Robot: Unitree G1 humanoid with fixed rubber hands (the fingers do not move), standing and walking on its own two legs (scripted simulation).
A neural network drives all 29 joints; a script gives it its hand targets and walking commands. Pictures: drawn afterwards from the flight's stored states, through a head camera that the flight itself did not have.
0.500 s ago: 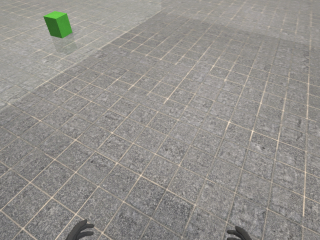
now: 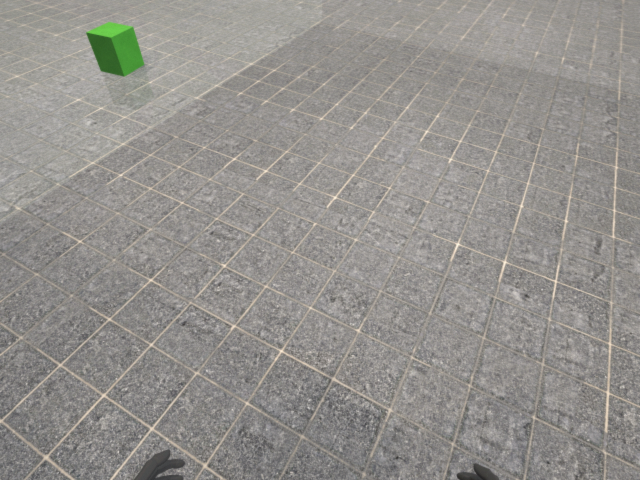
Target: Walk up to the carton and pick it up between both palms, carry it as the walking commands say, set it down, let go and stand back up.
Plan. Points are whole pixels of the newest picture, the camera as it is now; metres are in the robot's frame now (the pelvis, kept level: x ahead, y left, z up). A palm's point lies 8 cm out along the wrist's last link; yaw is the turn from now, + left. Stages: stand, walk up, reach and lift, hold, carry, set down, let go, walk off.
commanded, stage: stand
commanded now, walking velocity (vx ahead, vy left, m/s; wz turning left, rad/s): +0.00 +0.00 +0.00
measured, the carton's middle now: (116, 49) +2.75 +1.45 -0.64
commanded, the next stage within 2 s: walk up in 0.68 s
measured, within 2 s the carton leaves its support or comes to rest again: neither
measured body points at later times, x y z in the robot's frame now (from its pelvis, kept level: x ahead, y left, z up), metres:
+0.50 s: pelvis +0.00 +0.00 +0.00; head +0.01 +0.00 +0.45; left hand +0.10 +0.23 -0.12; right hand +0.10 -0.23 -0.12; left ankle +0.00 +0.12 -0.73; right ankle +0.00 -0.12 -0.73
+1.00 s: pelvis +0.00 +0.01 +0.01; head +0.02 +0.02 +0.46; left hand +0.04 +0.28 -0.12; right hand +0.11 -0.23 -0.12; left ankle -0.01 +0.14 -0.66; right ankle +0.00 -0.13 -0.73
